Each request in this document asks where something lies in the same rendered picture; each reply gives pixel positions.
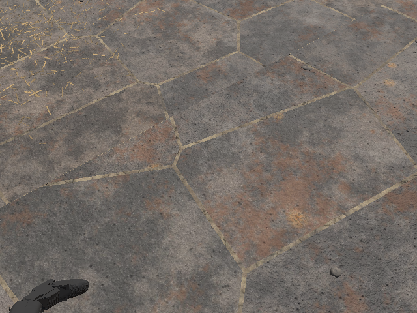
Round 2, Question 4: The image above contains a left robot hand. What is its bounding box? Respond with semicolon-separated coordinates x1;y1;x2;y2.
9;279;89;313

